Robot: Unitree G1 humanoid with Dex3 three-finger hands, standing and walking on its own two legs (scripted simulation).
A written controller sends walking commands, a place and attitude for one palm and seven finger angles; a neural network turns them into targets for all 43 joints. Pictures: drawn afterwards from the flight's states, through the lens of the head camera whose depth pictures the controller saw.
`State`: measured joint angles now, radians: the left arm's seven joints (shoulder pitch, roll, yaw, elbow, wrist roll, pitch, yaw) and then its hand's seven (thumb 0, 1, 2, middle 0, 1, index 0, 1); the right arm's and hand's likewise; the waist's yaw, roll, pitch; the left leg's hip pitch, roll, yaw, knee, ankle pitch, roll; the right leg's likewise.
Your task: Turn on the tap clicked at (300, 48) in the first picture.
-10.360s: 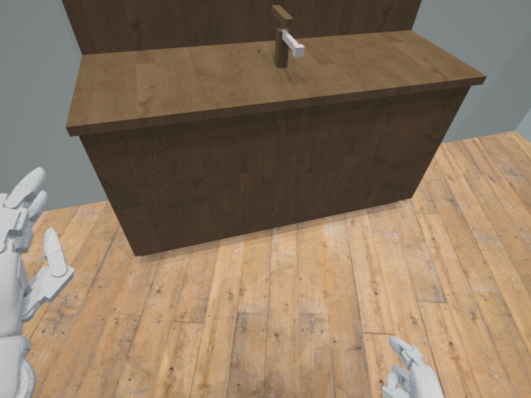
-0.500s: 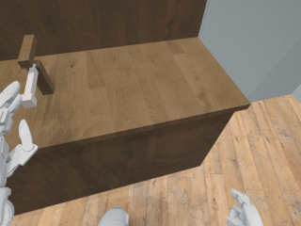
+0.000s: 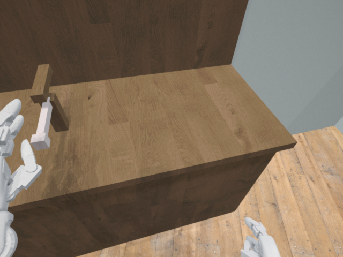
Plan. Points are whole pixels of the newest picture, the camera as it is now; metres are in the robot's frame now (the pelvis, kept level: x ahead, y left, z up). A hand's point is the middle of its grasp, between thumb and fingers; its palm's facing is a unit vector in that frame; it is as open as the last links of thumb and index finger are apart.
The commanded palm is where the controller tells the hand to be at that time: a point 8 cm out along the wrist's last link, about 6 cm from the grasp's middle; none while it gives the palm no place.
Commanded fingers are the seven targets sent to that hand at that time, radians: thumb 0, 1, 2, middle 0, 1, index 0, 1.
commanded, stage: come to a stop and stand still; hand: left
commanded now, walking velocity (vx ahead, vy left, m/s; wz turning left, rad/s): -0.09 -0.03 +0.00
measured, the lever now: (40, 141) +0.32 +0.33 +0.10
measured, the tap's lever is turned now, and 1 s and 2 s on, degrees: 0 0 0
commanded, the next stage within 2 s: look again from close up in 1.08 s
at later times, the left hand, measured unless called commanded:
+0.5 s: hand (35, 181) +0.20 +0.26 +0.15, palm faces +0.29 -0.87 -0.39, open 7.4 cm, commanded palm +0.15 +0.30 +0.18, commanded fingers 0.00 0.90 0.90 -0.20 -0.30 -0.20 -0.30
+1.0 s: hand (21, 157) +0.23 +0.29 +0.17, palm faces +0.37 -0.85 -0.36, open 7.4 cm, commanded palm +0.17 +0.32 +0.18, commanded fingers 0.00 0.90 0.90 -0.20 -0.30 -0.20 -0.30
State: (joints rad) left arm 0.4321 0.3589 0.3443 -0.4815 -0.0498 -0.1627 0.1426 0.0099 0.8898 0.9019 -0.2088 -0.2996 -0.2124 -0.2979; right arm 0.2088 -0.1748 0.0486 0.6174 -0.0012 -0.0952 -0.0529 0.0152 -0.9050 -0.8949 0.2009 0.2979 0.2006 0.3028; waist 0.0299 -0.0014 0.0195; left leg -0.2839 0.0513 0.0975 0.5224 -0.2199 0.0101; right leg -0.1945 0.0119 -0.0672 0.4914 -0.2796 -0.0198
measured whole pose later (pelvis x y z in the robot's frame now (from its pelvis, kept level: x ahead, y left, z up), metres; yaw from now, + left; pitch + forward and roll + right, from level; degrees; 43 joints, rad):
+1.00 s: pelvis +0.01 +0.04 +0.00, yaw -1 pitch -1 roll -2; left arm 0.40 0.38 0.38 -0.49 -0.04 -0.20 0.10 0.01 0.89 0.90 -0.21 -0.30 -0.21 -0.30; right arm 0.19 -0.18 0.03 0.56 0.01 -0.15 -0.02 0.01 -0.91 -0.90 0.20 0.30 0.20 0.30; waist 0.02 -0.04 0.06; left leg -0.26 0.00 0.12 0.48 -0.22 0.07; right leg -0.16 -0.03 -0.03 0.41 -0.24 0.04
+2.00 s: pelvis +0.00 +0.03 +0.00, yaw -1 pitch -1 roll -1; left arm 0.48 0.39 0.33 -0.46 -0.04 -0.23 0.07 0.01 0.89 0.90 -0.21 -0.30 -0.21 -0.30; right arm 0.22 -0.19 0.02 0.57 0.01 -0.14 -0.02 0.01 -0.91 -0.90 0.20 0.30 0.20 0.30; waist 0.01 -0.03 0.05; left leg -0.28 0.01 0.11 0.50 -0.21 0.06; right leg -0.20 -0.02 -0.04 0.47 -0.25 0.02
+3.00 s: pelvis +0.00 +0.04 +0.00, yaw +2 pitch -1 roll -1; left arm 0.21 0.49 0.35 -0.39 0.01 -0.18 0.07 0.01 0.89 0.90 -0.21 -0.30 -0.21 -0.30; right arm 0.23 -0.21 0.04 0.54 -0.01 -0.13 -0.06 0.01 -0.91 -0.90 0.20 0.30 0.20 0.30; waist 0.05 -0.03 0.07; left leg -0.28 -0.01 0.08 0.49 -0.20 0.06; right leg -0.18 -0.03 -0.05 0.46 -0.25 0.01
